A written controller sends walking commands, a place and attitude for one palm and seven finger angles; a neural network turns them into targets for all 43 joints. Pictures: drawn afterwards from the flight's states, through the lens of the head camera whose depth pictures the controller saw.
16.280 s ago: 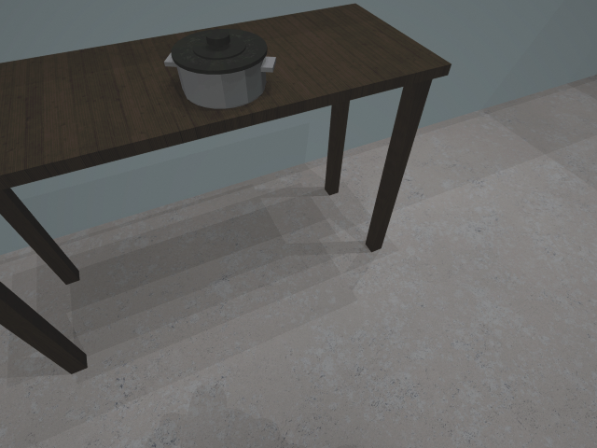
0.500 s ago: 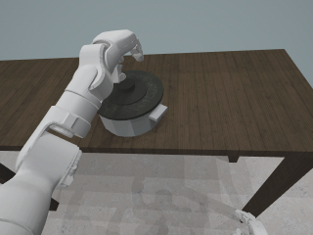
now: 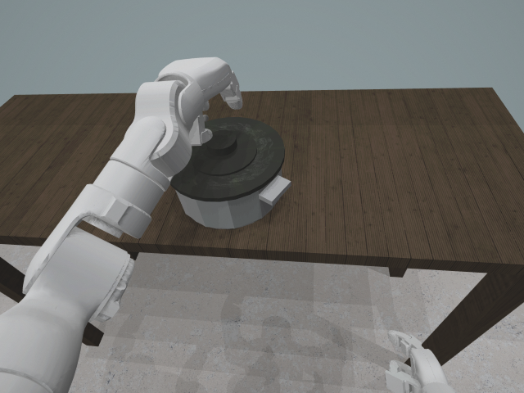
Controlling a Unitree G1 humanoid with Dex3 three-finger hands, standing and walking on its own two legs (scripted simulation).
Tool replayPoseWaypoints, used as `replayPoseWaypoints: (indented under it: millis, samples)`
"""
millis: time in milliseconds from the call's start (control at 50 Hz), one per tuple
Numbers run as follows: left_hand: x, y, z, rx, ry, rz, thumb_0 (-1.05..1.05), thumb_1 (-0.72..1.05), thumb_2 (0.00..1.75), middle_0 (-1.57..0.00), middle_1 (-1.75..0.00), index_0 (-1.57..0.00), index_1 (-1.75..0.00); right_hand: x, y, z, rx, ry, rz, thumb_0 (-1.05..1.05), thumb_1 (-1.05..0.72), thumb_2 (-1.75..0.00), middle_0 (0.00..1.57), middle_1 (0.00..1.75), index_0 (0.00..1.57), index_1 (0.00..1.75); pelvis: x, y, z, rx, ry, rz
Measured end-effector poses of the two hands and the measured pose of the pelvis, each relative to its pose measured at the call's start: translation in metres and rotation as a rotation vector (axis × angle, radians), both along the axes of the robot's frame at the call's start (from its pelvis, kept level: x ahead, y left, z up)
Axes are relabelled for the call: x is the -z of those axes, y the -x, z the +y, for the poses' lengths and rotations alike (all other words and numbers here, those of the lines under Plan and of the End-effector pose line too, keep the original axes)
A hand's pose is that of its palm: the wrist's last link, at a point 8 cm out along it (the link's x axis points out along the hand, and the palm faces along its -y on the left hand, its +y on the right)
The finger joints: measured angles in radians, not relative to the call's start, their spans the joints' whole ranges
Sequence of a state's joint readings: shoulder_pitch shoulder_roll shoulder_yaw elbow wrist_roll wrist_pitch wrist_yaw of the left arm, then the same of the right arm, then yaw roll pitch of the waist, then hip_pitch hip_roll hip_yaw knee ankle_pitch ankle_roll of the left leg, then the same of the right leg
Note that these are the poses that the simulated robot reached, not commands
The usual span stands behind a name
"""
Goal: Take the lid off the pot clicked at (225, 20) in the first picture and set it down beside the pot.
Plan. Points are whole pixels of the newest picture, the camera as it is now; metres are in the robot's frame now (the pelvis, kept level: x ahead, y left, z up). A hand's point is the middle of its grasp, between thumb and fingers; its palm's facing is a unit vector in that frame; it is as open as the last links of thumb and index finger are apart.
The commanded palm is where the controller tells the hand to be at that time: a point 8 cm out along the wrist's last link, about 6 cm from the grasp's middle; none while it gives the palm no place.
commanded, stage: move the open hand above the knob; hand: left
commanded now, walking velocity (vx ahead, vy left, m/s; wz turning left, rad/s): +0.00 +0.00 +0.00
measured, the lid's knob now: (221, 142) +0.46 +0.09 +0.15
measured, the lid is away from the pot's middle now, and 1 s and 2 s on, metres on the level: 0.00 0.00 0.00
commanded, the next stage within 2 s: lower the open fingers around the knob in 0.68 s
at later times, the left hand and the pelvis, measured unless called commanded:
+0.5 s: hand (212, 116) +0.44 +0.08 +0.22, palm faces -0.19 -0.03 -0.98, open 10.0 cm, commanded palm +0.41 +0.09 +0.29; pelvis +0.00 +0.00 +0.00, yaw +0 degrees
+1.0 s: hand (206, 129) +0.43 +0.09 +0.21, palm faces -0.24 -0.06 -0.97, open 10.0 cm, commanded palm +0.40 +0.10 +0.27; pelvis +0.00 +0.00 +0.00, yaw +0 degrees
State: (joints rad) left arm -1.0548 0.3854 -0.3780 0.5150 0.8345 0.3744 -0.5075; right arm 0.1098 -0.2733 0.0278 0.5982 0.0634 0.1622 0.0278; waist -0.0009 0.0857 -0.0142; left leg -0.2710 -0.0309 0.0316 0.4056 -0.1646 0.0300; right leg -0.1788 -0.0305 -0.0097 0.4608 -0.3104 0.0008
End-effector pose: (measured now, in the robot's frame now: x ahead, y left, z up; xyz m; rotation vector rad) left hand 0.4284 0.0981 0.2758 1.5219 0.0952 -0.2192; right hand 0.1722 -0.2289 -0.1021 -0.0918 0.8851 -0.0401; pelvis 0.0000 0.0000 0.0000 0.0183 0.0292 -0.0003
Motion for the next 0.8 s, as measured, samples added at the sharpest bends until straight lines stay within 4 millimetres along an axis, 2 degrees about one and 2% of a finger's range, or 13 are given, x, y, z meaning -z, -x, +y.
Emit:
replayPoseWaypoints:
  millis: [160, 560, 800]
  samples:
    - [-0.003, 0.002, -0.004, 0.02, 0.004, -0.007, 0.0, -0.38, 1.65, -0.87, -0.08, -0.88, -0.08, -0.001, -0.006, 0.008, -0.022, -0.004, -0.011, 0.01, -0.91, -0.9, 0.2, 0.3, 0.2, 0.3, 0.0, 0.002, 0.003, -0.007, 0.002, 0.001]
    - [-0.004, 0.003, -0.011, 0.042, 0.007, -0.023, 0.0, -0.38, 1.65, -0.87, -0.08, -0.88, -0.08, 0.009, 0.022, 0.003, 0.015, -0.01, 0.047, 0.01, -0.91, -0.9, 0.2, 0.3, 0.2, 0.3, 0.0, 0.004, 0.004, 0.003, 0.001, -0.002]
    - [-0.001, 0.007, -0.003, 0.02, 0.005, -0.017, 0.0, -0.38, 1.65, -0.87, -0.08, -0.88, -0.08, 0.004, 0.015, -0.002, 0.014, -0.001, 0.023, 0.01, -0.91, -0.9, 0.2, 0.3, 0.2, 0.3, 0.0, 0.005, 0.001, 0.002, 0.002, -0.01]
